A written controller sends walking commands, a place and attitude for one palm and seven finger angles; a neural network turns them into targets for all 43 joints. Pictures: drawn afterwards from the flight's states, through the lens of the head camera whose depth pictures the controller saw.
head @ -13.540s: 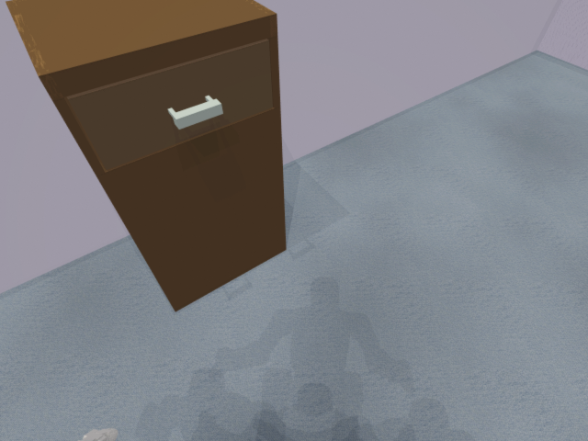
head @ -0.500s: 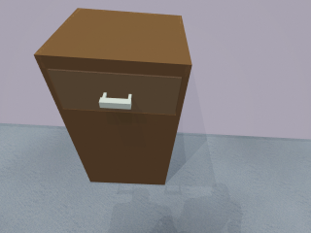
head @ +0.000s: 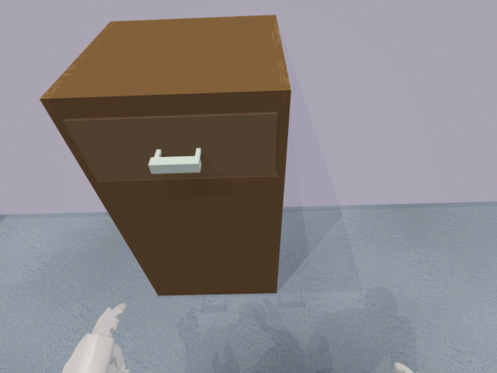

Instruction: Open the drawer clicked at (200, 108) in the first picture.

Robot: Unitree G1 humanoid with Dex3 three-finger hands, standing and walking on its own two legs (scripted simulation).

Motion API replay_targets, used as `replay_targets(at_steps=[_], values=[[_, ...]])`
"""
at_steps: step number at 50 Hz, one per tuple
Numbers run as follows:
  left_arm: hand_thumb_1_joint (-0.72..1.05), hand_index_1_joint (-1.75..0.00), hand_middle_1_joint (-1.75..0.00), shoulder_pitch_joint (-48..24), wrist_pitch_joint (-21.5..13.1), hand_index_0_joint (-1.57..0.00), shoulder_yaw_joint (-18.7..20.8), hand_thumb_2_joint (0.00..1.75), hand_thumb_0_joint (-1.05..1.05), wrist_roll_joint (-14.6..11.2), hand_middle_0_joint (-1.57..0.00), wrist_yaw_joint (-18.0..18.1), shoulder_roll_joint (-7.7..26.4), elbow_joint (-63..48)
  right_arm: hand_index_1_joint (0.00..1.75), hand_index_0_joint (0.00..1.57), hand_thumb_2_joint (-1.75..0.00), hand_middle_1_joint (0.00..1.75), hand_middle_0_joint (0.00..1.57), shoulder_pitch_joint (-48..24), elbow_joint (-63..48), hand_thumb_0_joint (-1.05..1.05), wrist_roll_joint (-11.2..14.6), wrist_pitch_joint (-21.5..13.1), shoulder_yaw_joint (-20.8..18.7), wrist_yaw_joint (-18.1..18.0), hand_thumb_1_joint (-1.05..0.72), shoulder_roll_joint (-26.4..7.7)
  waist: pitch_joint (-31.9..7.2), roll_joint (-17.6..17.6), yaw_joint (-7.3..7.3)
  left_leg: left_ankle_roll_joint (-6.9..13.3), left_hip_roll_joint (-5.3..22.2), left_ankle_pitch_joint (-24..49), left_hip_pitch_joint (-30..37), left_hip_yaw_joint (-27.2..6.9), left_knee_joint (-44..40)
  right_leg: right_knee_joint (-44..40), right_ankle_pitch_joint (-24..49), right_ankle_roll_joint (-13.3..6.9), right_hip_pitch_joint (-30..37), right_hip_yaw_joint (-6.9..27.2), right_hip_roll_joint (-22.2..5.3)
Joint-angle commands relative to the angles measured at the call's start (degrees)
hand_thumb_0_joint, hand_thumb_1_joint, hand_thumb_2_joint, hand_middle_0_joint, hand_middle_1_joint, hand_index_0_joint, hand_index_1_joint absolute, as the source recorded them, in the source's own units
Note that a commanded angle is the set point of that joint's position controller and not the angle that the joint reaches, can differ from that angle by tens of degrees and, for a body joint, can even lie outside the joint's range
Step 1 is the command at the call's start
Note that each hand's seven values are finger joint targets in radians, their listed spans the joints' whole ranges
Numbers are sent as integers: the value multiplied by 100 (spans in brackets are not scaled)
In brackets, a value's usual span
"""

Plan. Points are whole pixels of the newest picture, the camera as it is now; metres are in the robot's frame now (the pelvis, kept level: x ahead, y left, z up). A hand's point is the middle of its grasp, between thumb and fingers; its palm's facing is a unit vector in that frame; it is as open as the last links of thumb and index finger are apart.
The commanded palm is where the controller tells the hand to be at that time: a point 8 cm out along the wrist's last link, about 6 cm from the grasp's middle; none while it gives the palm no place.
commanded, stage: raise the hand with hooked fingers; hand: left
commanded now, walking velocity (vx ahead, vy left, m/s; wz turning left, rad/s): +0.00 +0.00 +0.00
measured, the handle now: (177, 158) +0.55 +0.19 +0.04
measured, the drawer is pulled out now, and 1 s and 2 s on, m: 0.00 0.00 0.00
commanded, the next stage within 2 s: move the hooked fingers above the handle in 1.70 s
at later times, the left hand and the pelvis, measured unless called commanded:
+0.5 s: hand (128, 309) +0.22 +0.20 +0.02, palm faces +0.08 -0.11 -0.99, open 10.2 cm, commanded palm +0.19 +0.20 +0.07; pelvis +0.02 -0.05 -0.02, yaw +1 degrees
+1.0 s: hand (128, 231) +0.31 +0.20 +0.09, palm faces +0.12 -0.10 -0.99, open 13.0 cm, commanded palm +0.28 +0.21 +0.16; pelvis +0.04 -0.03 +0.01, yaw -1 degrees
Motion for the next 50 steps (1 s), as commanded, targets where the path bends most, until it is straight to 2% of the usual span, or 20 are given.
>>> replay_targets(at_steps=[1,3,5,6,8,10,12,13,16,18,19,24,28,29,33,35,38,41,48,50], values=[[64,-47,-47,304,-289,-22,-490,79,0,2509,-22,745,-288,-353,30,20,-90,30,20,-1384,-1669,0,-469,94,-355,285,-90,-672,53,-1277,337,-215,99,-1403,-215,-736,-229,-514,-1159,-308,-1846,146,420],[60,-50,-50,1276,-321,-22,-100,77,0,3210,-22,787,-91,-109,30,20,-90,30,20,-1705,-1932,0,-466,687,-392,559,-90,-643,-176,-1385,844,-213,48,-607,-392,-539,-29,-484,-532,-446,-1449,485,408],[55,-53,-53,1202,-375,-22,141,75,0,3559,-22,739,168,-548,30,20,-90,30,20,-1947,-2168,0,-443,1259,-317,737,-90,-554,-373,-1424,982,-219,62,-82,-557,-408,98,-187,297,-459,-1137,523,321],[53,-54,-54,1097,-399,-23,343,74,0,3691,-23,746,374,-720,30,20,-90,30,20,-2028,-2260,0,-422,1428,-294,780,-90,-524,-493,-1243,1013,-209,61,84,-503,-353,148,-104,556,-454,-1040,560,319],[48,-57,-57,559,-440,-23,776,72,0,3925,-23,862,819,-1275,30,20,-90,30,20,-2102,-2361,0,-448,1663,-286,809,-90,-469,-714,-762,1029,-205,5,341,-278,-321,283,-41,743,-450,-1025,688,366],[43,-60,-60,-135,-446,-23,836,70,0,4062,-23,1050,892,-1838,30,20,-90,30,20,-2073,-2497,0,-535,1764,-299,800,-90,-427,-1239,-143,887,-183,-11,604,281,-312,500,34,741,-457,-1286,825,427],[39,-63,-63,-860,-523,-24,926,68,0,4143,-24,1189,1039,-2211,30,20,-90,30,20,-2104,-2484,0,-626,1815,-308,750,-90,-432,-1373,108,699,-153,-21,492,563,-376,777,-14,589,-437,-1663,994,413],[36,-64,-64,-1398,-556,-24,1004,67,0,4153,-24,1222,1213,-2477,30,20,-90,30,20,-2084,-2420,0,-694,1844,-308,707,-90,-418,-1312,-10,581,-124,-45,300,566,-462,899,-138,297,-412,-1815,1119,376],[29,-69,-69,-1878,-752,-24,861,64,0,3779,-24,1088,1110,-2513,30,20,-90,30,20,-2145,-2353,0,-706,1727,-276,568,-90,-421,-1079,-35,296,-20,-114,-28,682,-477,1083,-489,170,-322,-1810,1225,280],[25,-72,-72,-2021,-785,-25,785,62,0,3568,-25,869,1076,-2442,30,20,-90,30,20,-2197,-2261,0,-683,1656,-247,501,-90,-436,-962,-196,211,4,-140,-92,643,-505,1072,-663,284,-279,-1669,1312,267],[22,-74,-74,-2027,-766,-25,642,61,0,3502,-25,751,988,-2282,30,20,-90,30,20,-2171,-2214,0,-664,1645,-224,460,-90,-436,-831,-218,189,22,-122,-140,507,-497,935,-662,464,-240,-1431,1129,252],[11,-81,-81,-1318,-422,-26,703,56,0,3356,-26,127,1101,-1953,30,20,-90,30,20,-2142,-2093,0,-551,1738,-138,434,-90,-420,-1043,-400,507,-15,-108,359,421,-385,394,-649,1796,-160,-366,951,216],[1,-87,-87,-1095,-395,-26,1346,52,0,3360,-26,-71,1671,-2086,30,20,-90,30,20,-2234,-2066,0,-542,1803,-94,447,-90,-438,-1154,-564,757,-54,-138,763,462,-315,160,-614,2844,-94,266,939,185],[-1,-88,-88,-1076,-406,-27,1218,51,0,3311,-27,-69,1515,-2132,30,20,-90,30,20,-2175,-2063,0,-525,1827,-85,456,-90,-401,-1106,-547,723,-61,-136,787,435,-317,68,-580,2948,-85,369,827,142],[-10,-94,-94,-1402,-461,-27,1546,47,0,3253,-27,23,1731,-2422,30,20,-90,30,20,-2184,-2017,0,-500,1818,-195,468,-90,-449,-1260,-522,742,-59,-140,1020,700,-269,3,-651,3270,-62,485,792,141],[-15,-98,-98,-1612,-429,-27,1362,45,0,3169,-27,52,1524,-2450,30,20,-90,30,20,-2136,-1986,0,-458,1817,-231,468,-90,-459,-1235,-508,662,-59,-142,1053,770,-238,-47,-668,3323,-36,466,672,109],[-22,-102,-102,-1946,-322,-28,1328,42,0,3136,-28,-4,1603,-2427,30,20,-90,30,20,-2123,-1931,0,-408,1801,-294,464,-90,-522,-1216,-519,598,-42,-114,1184,996,-235,-104,-746,3125,-40,388,550,164],[-29,-107,-107,-2330,-162,-29,1070,39,0,3076,-29,-196,1534,-2452,30,20,-90,30,20,-2078,-1902,0,-355,1837,-322,429,-90,-558,-1154,-431,531,-25,-86,1247,1214,-226,-239,-828,2917,-33,375,386,168],[-45,-117,-117,-3352,71,-30,1271,32,0,3108,-30,-656,2084,-2433,30,20,-90,30,20,-2227,-1872,0,-264,1952,-233,401,-90,-587,-1221,-50,602,-51,-43,1538,1724,-300,-542,-1082,2498,-88,508,248,277],[-50,-120,-120,-3576,153,-30,1161,30,0,3021,-30,-799,1992,-2220,30,20,-90,30,20,-2172,-1839,0,-235,1998,-188,397,-90,-558,-1111,-160,573,-65,-31,1548,1740,-315,-668,-1149,2408,-84,570,174,273]])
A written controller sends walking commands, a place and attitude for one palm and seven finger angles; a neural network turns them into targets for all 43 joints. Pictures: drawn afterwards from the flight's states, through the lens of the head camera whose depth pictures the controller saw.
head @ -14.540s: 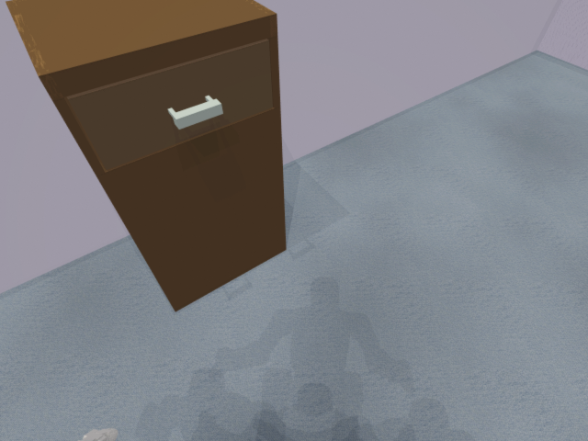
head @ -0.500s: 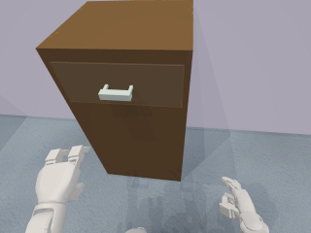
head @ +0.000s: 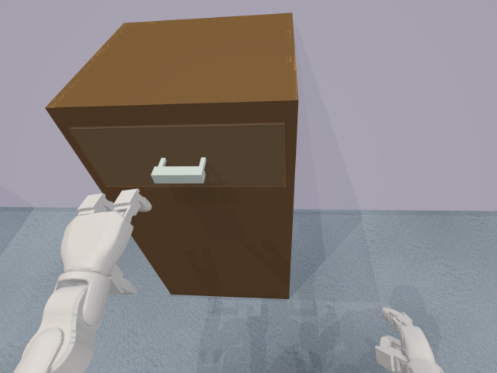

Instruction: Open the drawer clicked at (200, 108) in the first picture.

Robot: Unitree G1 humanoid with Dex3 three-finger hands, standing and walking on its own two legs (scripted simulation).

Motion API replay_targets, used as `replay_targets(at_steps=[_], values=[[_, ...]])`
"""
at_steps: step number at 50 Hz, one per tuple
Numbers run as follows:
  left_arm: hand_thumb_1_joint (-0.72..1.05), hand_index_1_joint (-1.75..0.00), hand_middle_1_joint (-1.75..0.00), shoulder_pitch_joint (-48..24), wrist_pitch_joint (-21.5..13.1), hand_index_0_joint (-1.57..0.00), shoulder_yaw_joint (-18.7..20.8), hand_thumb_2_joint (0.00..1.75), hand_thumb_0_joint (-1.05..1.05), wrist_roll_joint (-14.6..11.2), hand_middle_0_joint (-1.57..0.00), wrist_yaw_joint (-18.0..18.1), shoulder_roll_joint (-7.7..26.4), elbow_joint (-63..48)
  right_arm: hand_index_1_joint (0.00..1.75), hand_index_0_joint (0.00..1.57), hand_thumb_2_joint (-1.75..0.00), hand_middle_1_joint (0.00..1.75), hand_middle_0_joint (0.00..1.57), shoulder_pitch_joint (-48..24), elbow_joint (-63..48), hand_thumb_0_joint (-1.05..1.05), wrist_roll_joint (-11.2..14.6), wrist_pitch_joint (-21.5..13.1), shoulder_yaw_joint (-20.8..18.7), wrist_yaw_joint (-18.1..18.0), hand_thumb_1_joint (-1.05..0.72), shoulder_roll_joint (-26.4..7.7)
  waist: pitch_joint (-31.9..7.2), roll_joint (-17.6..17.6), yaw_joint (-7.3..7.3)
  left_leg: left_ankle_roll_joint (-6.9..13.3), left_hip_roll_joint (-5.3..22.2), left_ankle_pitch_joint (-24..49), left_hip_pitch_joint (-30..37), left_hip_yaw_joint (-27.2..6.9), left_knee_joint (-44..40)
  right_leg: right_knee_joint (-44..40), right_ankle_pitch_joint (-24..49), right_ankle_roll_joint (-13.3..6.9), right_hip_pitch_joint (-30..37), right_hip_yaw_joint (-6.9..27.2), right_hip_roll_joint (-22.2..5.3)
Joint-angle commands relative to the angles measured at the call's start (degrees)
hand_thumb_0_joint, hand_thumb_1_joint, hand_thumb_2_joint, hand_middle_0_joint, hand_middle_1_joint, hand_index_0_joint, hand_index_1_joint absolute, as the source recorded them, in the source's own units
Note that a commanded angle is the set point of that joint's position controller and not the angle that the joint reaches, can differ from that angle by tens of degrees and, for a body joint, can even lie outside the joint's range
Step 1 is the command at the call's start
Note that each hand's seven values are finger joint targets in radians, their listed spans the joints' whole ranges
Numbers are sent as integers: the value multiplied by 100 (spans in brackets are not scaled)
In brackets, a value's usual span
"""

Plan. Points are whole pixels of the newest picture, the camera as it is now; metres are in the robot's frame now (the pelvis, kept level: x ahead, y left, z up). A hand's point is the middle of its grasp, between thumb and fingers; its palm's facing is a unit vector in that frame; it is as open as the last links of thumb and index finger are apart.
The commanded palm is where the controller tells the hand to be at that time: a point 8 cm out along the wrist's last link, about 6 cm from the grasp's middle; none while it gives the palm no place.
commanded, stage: raise the hand with hooked fingers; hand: left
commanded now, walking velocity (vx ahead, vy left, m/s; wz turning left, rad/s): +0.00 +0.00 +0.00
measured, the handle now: (180, 168) +0.50 +0.22 +0.03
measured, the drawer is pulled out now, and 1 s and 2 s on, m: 0.00 0.00 0.00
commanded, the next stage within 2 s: move the hooked fingers above the handle in 0.70 s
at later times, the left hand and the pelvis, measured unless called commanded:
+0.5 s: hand (100, 211) +0.30 +0.26 +0.14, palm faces +0.05 -0.09 -0.99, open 13.8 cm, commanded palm +0.27 +0.26 +0.20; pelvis -0.01 +0.02 +0.01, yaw +1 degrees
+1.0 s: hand (110, 216) +0.30 +0.25 +0.12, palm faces +0.03 -0.08 -1.00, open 13.8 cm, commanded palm +0.28 +0.25 +0.19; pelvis -0.02 +0.01 +0.01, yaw +1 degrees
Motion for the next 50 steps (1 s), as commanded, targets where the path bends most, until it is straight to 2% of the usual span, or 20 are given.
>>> replay_targets(at_steps=[1,3,4,8,11,15,18,19,20,26,28,31,33,35,39,42,46,48,49,50], values=[[-50,-120,-120,-1513,150,-30,776,30,0,-76,-30,-40,1233,-871,30,20,-90,30,20,-833,-927,0,60,-166,-14,-26,-90,-451,-1026,-336,26,128,-134,1704,1292,-185,-394,-720,2500,66,114,154,91],[-50,-120,-120,-1898,217,-30,896,30,0,-64,-30,-198,1429,-829,30,20,-90,30,20,-881,-945,0,84,-140,18,-15,-90,-479,-1075,-291,56,111,-124,1761,1393,-202,-472,-801,2450,49,198,149,132],[-50,-120,-120,-2027,254,-30,712,30,0,-109,-30,-293,1301,-769,30,20,-90,30,20,-874,-956,0,93,-124,48,-26,-90,-461,-1090,-273,19,112,-131,1738,1402,-200,-516,-814,2409,55,257,126,107],[-50,-120,-120,-2698,268,-30,717,30,0,-113,-30,-622,1454,-665,30,20,-90,30,20,-909,-946,0,111,-73,94,-37,-90,-489,-1064,-192,-17,94,-105,1671,1584,-270,-656,-979,2104,18,238,99,160],[-50,-120,-120,-3086,207,-30,695,30,0,-161,-30,-841,1552,-520,30,20,-90,30,20,-857,-914,0,114,-58,122,-61,-90,-498,-1036,-296,-45,104,-106,1594,1623,-294,-753,-1066,2006,30,287,66,137],[-50,-120,-120,-3629,62,-30,811,30,0,-202,-30,-1005,1773,-443,30,20,-90,30,20,-821,-865,0,128,-90,140,-63,-90,-514,-1164,-128,-42,92,-98,1569,1734,-355,-832,-1134,1846,2,340,44,137],[-50,-120,-120,-3068,29,-30,893,30,0,-283,-30,-1124,1668,-169,30,20,-90,30,20,-753,-907,0,148,-94,111,8,-90,-554,-1114,-226,61,79,-77,1679,1713,-376,-879,-1175,1890,-12,400,21,177],[-50,-120,-120,-2972,8,-30,765,30,0,-315,-30,-1164,1552,-187,30,20,-90,30,20,-736,-899,0,140,-89,115,32,-90,-550,-1106,-237,49,74,-73,1678,1679,-352,-902,-1158,1888,-3,428,4,134],[-50,-120,-120,-2934,-28,-30,830,30,0,-349,-30,-1175,1597,-247,30,20,-90,30,20,-706,-916,0,142,-82,104,46,-90,-565,-1084,-337,56,81,-67,1682,1649,-358,-922,-1168,1911,2,434,-10,140],[-50,-120,-120,-3136,-320,-30,1026,30,0,-339,-30,-994,1794,-742,30,20,-90,30,20,-621,-924,0,117,-166,42,72,-90,-593,-1295,-214,61,112,-80,1741,1767,-378,-897,-1166,1866,7,400,5,151],[-50,-120,-120,-3185,-367,-30,1166,30,0,-333,-30,-876,1909,-726,30,20,-90,30,20,-627,-878,0,126,-211,24,60,-90,-602,-1258,-155,68,114,-76,1659,1761,-390,-881,-1200,1764,0,337,18,187],[-50,-120,-120,-3254,-393,-30,1081,30,0,-337,-30,-730,1835,-658,30,20,-90,30,20,-586,-807,0,138,-234,10,48,-90,-582,-1225,-12,55,100,-74,1531,1787,-372,-914,-1207,1626,-3,267,10,154],[-50,-120,-120,-3264,-352,-30,1157,30,0,-331,-30,-680,1891,-614,30,20,-90,30,20,-618,-787,0,154,-260,-2,58,-90,-602,-1292,-88,62,99,-80,1567,1778,-376,-878,-1218,1669,-2,300,22,187],[-50,-120,-120,-3234,-277,-30,959,30,0,-328,-30,-683,1723,-477,30,20,-90,30,20,-611,-765,0,162,-240,15,50,-90,-589,-1176,-137,25,93,-94,1472,1690,-350,-915,-1213,1623,11,273,3,151],[-50,-120,-120,-3158,-150,-30,788,30,0,-326,-30,-810,1631,-380,30,20,-90,30,20,-683,-798,0,173,-208,40,41,-90,-595,-1162,-254,9,108,-110,1344,1662,-319,-931,-1245,1561,28,309,31,135],[-50,-120,-120,-3364,-134,-30,729,30,0,-291,-30,-899,1642,-109,30,20,-90,30,20,-666,-773,0,180,-177,66,-7,-90,-606,-908,-376,-60,117,-107,1165,1579,-308,-966,-1304,1464,43,172,24,135],[-50,-120,-120,-3806,-282,-30,608,30,0,-252,-30,-943,1597,3,30,20,-90,30,20,-606,-765,0,175,-194,79,-67,-90,-580,-1025,-335,-100,136,-129,1103,1632,-308,-924,-1304,1419,42,141,45,129],[-50,-120,-120,-4017,-364,-30,722,30,0,-196,-30,-901,1729,73,30,20,-90,30,20,-601,-740,0,174,-218,69,-80,-90,-597,-1096,-254,-96,132,-132,1132,1660,-323,-879,-1304,1404,22,117,61,166],[-50,-120,-120,-4122,-391,-30,558,30,0,-204,-30,-882,1571,165,30,20,-90,30,20,-563,-734,0,170,-226,84,-87,-90,-561,-1091,-233,-122,134,-139,1101,1634,-301,-873,-1284,1379,26,95,48,127],[-50,-120,-120,-4232,-438,-30,596,30,0,-195,-30,-838,1608,173,30,20,-90,30,20,-503,-709,0,171,-236,61,-91,-90,-564,-1157,-193,-124,134,-128,1161,1666,-307,-858,-1255,1452,17,95,39,133]])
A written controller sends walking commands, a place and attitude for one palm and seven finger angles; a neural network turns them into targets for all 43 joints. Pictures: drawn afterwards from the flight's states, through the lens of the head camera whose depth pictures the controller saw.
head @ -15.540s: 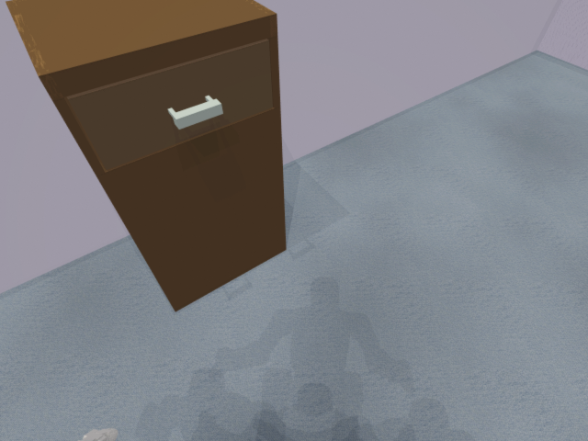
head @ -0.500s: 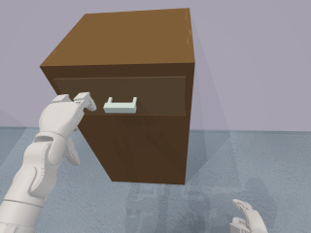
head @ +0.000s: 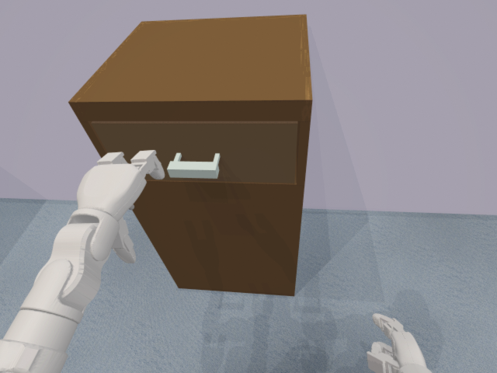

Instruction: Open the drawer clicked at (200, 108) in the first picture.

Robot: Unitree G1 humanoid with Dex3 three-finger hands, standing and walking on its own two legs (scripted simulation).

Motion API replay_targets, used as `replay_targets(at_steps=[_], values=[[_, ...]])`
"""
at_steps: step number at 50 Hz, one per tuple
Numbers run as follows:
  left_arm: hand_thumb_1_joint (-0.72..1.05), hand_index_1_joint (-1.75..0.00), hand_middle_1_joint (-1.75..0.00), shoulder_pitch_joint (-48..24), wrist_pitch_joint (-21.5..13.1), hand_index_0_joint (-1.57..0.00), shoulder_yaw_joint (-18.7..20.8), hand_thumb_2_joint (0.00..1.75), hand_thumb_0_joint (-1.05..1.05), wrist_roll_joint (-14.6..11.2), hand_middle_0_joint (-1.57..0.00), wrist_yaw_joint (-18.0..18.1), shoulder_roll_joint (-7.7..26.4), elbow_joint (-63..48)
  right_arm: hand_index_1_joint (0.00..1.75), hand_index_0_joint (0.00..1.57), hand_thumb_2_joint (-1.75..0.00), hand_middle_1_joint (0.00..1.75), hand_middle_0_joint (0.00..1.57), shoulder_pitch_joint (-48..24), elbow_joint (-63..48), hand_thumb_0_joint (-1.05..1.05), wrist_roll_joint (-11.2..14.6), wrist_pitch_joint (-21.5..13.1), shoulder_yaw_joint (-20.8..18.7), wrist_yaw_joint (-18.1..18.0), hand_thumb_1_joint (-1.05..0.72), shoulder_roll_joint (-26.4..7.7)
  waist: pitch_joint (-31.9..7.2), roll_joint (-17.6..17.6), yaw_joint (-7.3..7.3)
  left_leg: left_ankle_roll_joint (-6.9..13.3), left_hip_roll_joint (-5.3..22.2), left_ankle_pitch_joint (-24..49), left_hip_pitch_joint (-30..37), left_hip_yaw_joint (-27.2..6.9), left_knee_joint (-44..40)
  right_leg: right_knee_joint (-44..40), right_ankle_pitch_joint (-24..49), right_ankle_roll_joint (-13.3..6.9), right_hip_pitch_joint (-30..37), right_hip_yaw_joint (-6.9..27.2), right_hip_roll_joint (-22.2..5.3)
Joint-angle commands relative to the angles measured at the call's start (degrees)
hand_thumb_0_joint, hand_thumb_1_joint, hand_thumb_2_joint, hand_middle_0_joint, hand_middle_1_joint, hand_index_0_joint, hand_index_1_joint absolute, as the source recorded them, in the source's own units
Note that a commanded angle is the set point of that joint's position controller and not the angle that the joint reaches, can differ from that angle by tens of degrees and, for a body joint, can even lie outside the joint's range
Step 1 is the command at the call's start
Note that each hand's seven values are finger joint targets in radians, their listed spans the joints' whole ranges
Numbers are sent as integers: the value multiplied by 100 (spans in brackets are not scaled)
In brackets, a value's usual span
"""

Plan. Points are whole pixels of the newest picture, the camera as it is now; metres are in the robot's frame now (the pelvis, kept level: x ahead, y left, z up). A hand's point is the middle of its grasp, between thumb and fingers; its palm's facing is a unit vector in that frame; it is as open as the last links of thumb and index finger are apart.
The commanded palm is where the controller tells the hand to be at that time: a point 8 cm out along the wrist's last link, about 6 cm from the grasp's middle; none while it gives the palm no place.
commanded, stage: move the hooked fingers above the handle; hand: left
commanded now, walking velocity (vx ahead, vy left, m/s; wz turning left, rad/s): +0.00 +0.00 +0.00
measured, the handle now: (195, 163) +0.53 +0.20 +0.02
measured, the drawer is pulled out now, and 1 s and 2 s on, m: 0.00 0.00 0.00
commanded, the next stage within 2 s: lower the fingers behind the handle in 2.00 s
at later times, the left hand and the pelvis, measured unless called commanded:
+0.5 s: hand (159, 182) +0.39 +0.22 +0.10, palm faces +0.02 -0.07 -1.00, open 13.8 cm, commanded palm +0.36 +0.22 +0.16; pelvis +0.02 -0.01 -0.01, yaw -1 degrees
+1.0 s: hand (175, 170) +0.44 +0.20 +0.08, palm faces -0.02 -0.04 -1.00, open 13.8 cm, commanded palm +0.43 +0.21 +0.14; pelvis +0.02 -0.01 -0.01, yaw -1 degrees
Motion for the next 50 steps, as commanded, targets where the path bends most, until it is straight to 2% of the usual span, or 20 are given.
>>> replay_targets(at_steps=[1,3,5,8,9,13,14,16,18,20,23,24,27,31,38,41,43,47,49,50], values=[[-50,-120,-120,-2218,-180,-30,828,30,0,63,-30,381,1277,-874,30,20,-90,30,20,-536,-775,0,-37,-241,-226,-64,-90,-627,-1422,-295,-102,76,-84,669,1229,-159,-124,-479,995,-40,-366,187,152],[-50,-120,-120,-2285,-134,-30,971,30,0,88,-30,419,1412,-485,30,20,-90,30,20,-519,-727,0,-16,-206,-223,-75,-90,-663,-1305,-361,-107,73,-87,631,1080,-116,-100,-522,1025,-33,-365,217,162],[-50,-120,-120,-2454,-103,-30,800,30,0,91,-30,423,1268,-205,30,20,-90,30,20,-466,-702,0,2,-183,-214,-90,-90,-652,-1281,-509,-147,84,-87,593,974,-88,-85,-481,1049,-14,-394,208,127],[-50,-120,-120,-2622,-118,-30,936,30,0,156,-30,421,1493,-105,30,20,-90,30,20,-431,-733,0,-3,-159,-244,-99,-90,-714,-1560,-403,-118,92,-110,750,963,-78,-5,-407,1261,-24,-261,256,149],[-50,-120,-120,-2777,-142,-30,726,30,0,141,-30,408,1307,-125,30,20,-90,30,20,-390,-736,0,-2,-157,-247,-104,-90,-687,-1565,-362,-181,107,-106,770,974,-58,22,-372,1309,-21,-311,250,119],[-50,-120,-120,-2756,-246,-30,762,30,0,131,-30,393,1309,-183,30,20,-90,30,20,-245,-778,0,-7,-155,-323,-87,-90,-726,-1820,-327,-190,126,-113,1068,1037,-78,169,-233,1673,-31,-306,254,160],[-50,-120,-120,-2826,-254,-30,599,30,0,102,-30,393,1141,-113,30,20,-90,30,20,-183,-765,0,-1,-155,-329,-83,-90,-702,-1755,-402,-233,135,-111,1043,995,-85,186,-196,1681,-24,-379,235,145],[-50,-120,-120,-2716,-268,-30,725,30,0,110,-30,426,1223,-43,30,20,-90,30,20,-101,-744,0,-1,-136,-371,-69,-90,-726,-1823,-462,-192,144,-94,1159,1001,-68,235,-137,1825,-26,-395,248,155],[-50,-120,-120,-2661,-287,-30,1097,30,0,146,-30,490,1594,-33,30,20,-90,30,20,-95,-747,0,-14,-111,-390,-55,-90,-782,-1967,-481,-109,140,-118,1318,881,-44,295,-75,2094,-24,-211,284,166],[-50,-120,-120,-2709,-257,-30,853,30,0,134,-30,551,1279,-73,30,20,-90,30,20,-57,-742,0,0,-97,-408,-35,-90,-729,-1952,-471,-162,144,-105,1428,887,-32,344,12,2218,-20,-316,248,155],[-50,-120,-120,-2739,-170,-30,1062,30,0,197,-30,639,1499,92,30,20,-90,30,20,12,-706,0,1,-65,-443,-20,-90,-781,-2047,-546,-140,139,-100,1463,833,-14,397,53,2236,-23,-284,270,186],[-50,-120,-120,-2767,-148,-30,963,30,0,198,-30,660,1415,3,30,20,-90,30,20,7,-741,0,3,-72,-447,-12,-90,-758,-2107,-393,-143,145,-105,1538,851,-6,428,100,2332,-28,-283,276,172],[-50,-120,-120,-2692,-57,-30,809,30,0,208,-30,664,1228,37,30,20,-90,30,20,23,-737,0,8,-46,-468,4,-90,-751,-2127,-423,-200,153,-105,1697,881,17,505,161,2589,-11,-345,277,177],[-50,-120,-120,-2968,9,-30,638,30,0,239,-30,594,1158,279,30,20,-90,30,20,91,-704,0,34,-1,-468,-24,-90,-777,-1918,-564,-329,158,-81,1456,819,-2,513,137,2311,-3,-574,248,198],[-50,-120,-120,-3643,-176,-30,585,30,0,332,-30,666,1185,604,30,20,-90,30,20,279,-610,0,7,35,-488,-90,-90,-758,-2118,-375,-420,149,-75,1431,925,-56,621,200,2052,-55,-759,238,220],[-50,-120,-120,-3906,-200,-30,469,30,0,356,-30,743,1040,960,30,20,-90,30,20,342,-576,0,25,29,-482,-95,-90,-727,-2067,-464,-444,149,-69,1345,845,-63,658,236,1973,-55,-896,212,226],[-50,-120,-120,-4038,-159,-30,648,30,0,419,-30,788,1284,1479,30,20,-90,30,20,428,-487,0,22,59,-473,-119,-90,-780,-1991,-613,-456,141,-78,1203,638,-22,661,214,1943,-46,-840,252,203],[-50,-120,-120,-4402,-181,-30,415,30,0,476,-30,817,1071,1789,30,20,-90,30,20,499,-513,0,35,72,-486,-116,-90,-741,-2114,-457,-489,152,-83,1210,627,-5,712,271,1984,-55,-924,257,206],[-50,-120,-120,-4585,-222,-30,483,30,0,512,-30,804,1209,2074,30,20,-90,30,20,609,-466,0,40,88,-494,-134,-90,-778,-2149,-564,-540,168,-82,1152,519,18,750,264,2040,-38,-904,300,193],[-50,-120,-120,-4695,-255,-30,369,30,0,492,-30,790,1092,2145,30,20,-90,30,20,664,-457,0,33,83,-502,-135,-90,-770,-2148,-617,-574,169,-84,1175,487,15,765,286,2119,-31,-906,287,188]])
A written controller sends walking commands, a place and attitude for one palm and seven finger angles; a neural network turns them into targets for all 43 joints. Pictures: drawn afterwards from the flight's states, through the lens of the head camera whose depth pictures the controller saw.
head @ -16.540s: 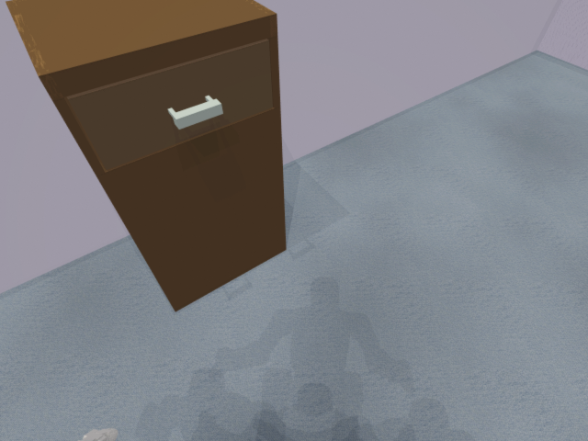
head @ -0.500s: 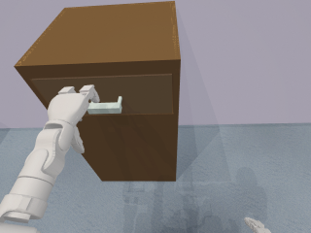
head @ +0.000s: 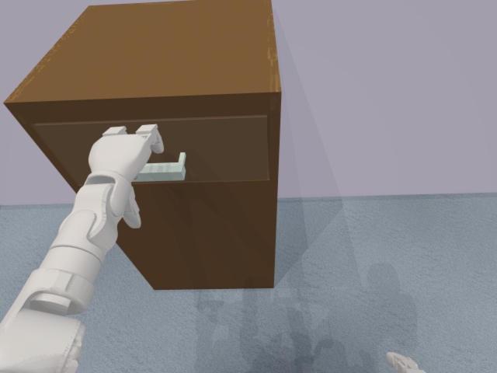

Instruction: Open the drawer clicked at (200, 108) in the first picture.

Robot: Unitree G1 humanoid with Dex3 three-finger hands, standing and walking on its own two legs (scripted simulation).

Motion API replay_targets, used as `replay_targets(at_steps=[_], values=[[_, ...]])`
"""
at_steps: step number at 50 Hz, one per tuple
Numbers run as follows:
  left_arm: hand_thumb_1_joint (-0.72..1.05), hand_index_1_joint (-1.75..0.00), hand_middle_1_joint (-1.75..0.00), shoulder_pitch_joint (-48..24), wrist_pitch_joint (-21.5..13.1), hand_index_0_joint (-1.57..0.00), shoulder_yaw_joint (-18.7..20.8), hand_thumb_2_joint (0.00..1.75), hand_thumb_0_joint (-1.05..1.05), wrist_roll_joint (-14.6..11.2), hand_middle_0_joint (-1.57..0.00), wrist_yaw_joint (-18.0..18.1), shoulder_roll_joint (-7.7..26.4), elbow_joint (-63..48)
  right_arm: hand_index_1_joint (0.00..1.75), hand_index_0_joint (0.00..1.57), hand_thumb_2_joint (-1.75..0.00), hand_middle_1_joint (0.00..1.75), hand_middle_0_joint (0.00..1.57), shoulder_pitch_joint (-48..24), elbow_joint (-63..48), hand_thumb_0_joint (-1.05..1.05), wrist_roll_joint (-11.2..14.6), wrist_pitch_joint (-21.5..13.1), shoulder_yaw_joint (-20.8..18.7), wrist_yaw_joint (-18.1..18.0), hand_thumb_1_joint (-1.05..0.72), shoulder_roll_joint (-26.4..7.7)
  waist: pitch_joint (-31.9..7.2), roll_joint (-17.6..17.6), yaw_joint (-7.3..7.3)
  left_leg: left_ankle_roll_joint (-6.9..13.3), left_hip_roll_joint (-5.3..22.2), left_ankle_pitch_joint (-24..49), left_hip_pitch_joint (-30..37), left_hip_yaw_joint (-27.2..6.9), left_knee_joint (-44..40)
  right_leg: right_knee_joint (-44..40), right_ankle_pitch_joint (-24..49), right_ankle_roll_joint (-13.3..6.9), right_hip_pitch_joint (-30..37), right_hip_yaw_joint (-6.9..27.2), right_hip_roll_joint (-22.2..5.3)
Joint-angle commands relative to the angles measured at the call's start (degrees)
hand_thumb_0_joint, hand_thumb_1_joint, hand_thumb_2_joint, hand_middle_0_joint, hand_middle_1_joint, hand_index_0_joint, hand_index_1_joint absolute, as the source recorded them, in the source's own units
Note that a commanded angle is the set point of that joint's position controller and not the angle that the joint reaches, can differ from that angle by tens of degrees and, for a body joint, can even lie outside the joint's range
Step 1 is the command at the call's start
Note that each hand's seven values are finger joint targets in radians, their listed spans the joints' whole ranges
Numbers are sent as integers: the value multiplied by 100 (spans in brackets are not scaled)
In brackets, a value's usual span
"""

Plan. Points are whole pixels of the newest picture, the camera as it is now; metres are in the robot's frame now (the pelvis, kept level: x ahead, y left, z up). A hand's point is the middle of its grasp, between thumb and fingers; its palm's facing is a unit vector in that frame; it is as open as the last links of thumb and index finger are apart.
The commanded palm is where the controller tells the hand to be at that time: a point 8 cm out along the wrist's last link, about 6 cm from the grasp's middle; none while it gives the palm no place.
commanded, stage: move the hooked fingers above the handle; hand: left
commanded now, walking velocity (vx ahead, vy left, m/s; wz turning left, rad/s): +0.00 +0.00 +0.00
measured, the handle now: (159, 164) +0.50 +0.22 +0.03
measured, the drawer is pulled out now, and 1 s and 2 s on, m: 0.00 0.00 0.00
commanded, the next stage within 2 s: lower the fingers behind the handle in 1.00 s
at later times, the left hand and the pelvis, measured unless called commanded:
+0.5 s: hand (149, 162) +0.45 +0.21 +0.08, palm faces -0.02 -0.04 -1.00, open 13.6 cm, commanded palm +0.43 +0.22 +0.15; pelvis +0.00 +0.00 +0.00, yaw -2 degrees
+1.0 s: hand (143, 164) +0.44 +0.22 +0.09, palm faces -0.02 -0.04 -1.00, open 13.8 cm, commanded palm +0.43 +0.22 +0.15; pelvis +0.00 +0.00 +0.00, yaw -1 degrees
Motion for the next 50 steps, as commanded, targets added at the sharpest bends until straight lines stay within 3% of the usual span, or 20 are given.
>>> replay_targets(at_steps=[1,3,6,9,11,13,15,18,19,22,25,27,28,30,32,36,44,48,50], values=[[-50,-120,-120,-2648,-122,-30,693,30,0,24,-30,253,1454,-659,30,20,-90,30,20,129,-588,0,-33,-134,-282,-57,-90,-794,-1802,-367,-128,232,-183,1726,1414,-57,2,-395,2615,41,58,193,119],[-50,-120,-120,-2772,-240,-30,659,30,0,34,-30,261,1415,-662,30,20,-90,30,20,227,-577,0,-62,-122,-318,-53,-90,-793,-1996,-309,-150,238,-200,1876,1441,-63,62,-349,2745,26,115,209,117],[-50,-120,-120,-2878,-335,-30,571,30,0,44,-30,330,1284,-502,30,20,-90,30,20,358,-521,0,-38,-104,-357,-28,-90,-798,-1939,-297,-223,237,-181,1872,1421,-71,110,-316,2728,34,-111,195,153],[-50,-120,-120,-3119,-382,-30,735,30,0,102,-30,467,1478,-388,30,20,-90,30,20,506,-447,0,-47,-102,-399,-6,-90,-834,-2108,-226,-222,225,-155,1914,1399,-74,140,-268,2669,23,-141,207,168],[-50,-120,-120,-3151,-331,-30,685,30,0,118,-30,574,1389,-188,30,20,-90,30,20,585,-402,0,-48,-103,-412,18,-90,-824,-2052,-187,-251,221,-153,1880,1348,-59,158,-266,2607,16,-229,186,180],[-50,-120,-120,-3172,-275,-30,919,30,0,156,-30,671,1642,66,30,20,-90,30,20,666,-349,0,-68,-97,-427,19,-90,-870,-2096,-411,-240,233,-145,1882,1197,-46,175,-261,2648,24,-111,203,177],[-50,-120,-120,-3378,-213,-30,751,30,0,209,-30,742,1527,149,30,20,-90,30,20,708,-343,0,-51,-101,-426,17,-90,-861,-2160,-221,-303,232,-147,1856,1196,-21,187,-237,2662,31,-202,217,183],[-50,-120,-120,-3229,-162,-30,998,30,0,233,-30,766,1771,169,30,20,-90,30,20,747,-361,0,-76,-82,-443,34,-90,-885,-2414,-185,-207,232,-142,2143,1268,-13,218,-190,2890,13,7,218,202],[-50,-120,-120,-3319,-164,-30,866,30,0,227,-30,752,1642,49,30,20,-90,30,20,746,-374,0,-56,-85,-448,41,-90,-868,-2418,-152,-241,240,-134,2129,1314,7,212,-202,2931,32,-26,218,203],[-50,-120,-120,-3234,-120,-30,861,30,0,198,-30,719,1637,190,30,20,-90,30,20,712,-391,0,-32,-76,-431,31,-90,-879,-2069,-276,-263,247,-121,1906,1174,7,123,-268,2719,36,-108,188,212],[-50,-120,-120,-3118,-182,-30,1029,30,0,214,-30,676,1852,150,30,20,-90,30,20,697,-410,0,-34,-84,-437,1,-90,-892,-2178,-296,-220,269,-125,1840,1201,18,95,-308,2691,44,7,229,203],[-50,-120,-120,-3025,-180,-30,838,30,0,189,-30,632,1619,213,30,20,-90,30,20,676,-446,0,-17,-94,-420,-12,-90,-870,-1988,-345,-260,268,-122,1754,1171,32,63,-359,2601,50,-70,206,200],[-50,-120,-120,-3037,-209,-30,915,30,0,171,-30,603,1719,289,30,20,-90,30,20,691,-437,0,-24,-90,-410,-20,-90,-886,-1961,-380,-272,267,-120,1728,1145,31,58,-379,2560,47,-28,216,187],[-50,-120,-120,-3122,-267,-30,882,30,0,186,-30,577,1735,176,30,20,-90,30,20,673,-450,0,-16,-103,-419,-36,-90,-886,-1987,-280,-282,270,-128,1636,1186,26,55,-385,2478,57,-98,239,192],[-50,-120,-120,-3268,-327,-30,683,30,0,177,-30,554,1508,58,30,20,-90,30,20,679,-450,0,-11,-125,-428,-34,-90,-867,-1938,-252,-354,269,-117,1627,1308,-13,70,-391,2351,46,-273,212,205],[-50,-120,-120,-3321,-413,-30,557,30,0,122,-30,580,1277,-168,30,20,-90,30,20,680,-440,0,-38,-146,-460,6,-90,-836,-2074,-57,-350,260,-110,1863,1606,-56,141,-357,2347,21,-421,182,229],[-50,-120,-120,-3269,-129,-30,711,30,0,193,-30,713,1432,59,30,20,-90,30,20,545,-445,0,-38,-96,-408,47,-90,-852,-2027,-245,-261,235,-109,1818,1444,-63,105,-316,2309,10,-321,140,224],[-50,-120,-120,-3407,-52,-30,844,30,0,233,-30,638,1701,275,30,20,-90,30,20,524,-463,0,-43,-85,-366,-20,-90,-866,-1954,-347,-281,254,-118,1682,1271,-26,89,-360,2316,26,-179,189,181],[-50,-120,-120,-3449,-105,-30,713,30,0,218,-30,560,1599,219,30,20,-90,30,20,526,-503,0,-24,-99,-358,-42,-90,-855,-1993,-249,-309,255,-127,1660,1295,-24,96,-350,2361,34,-210,207,181]])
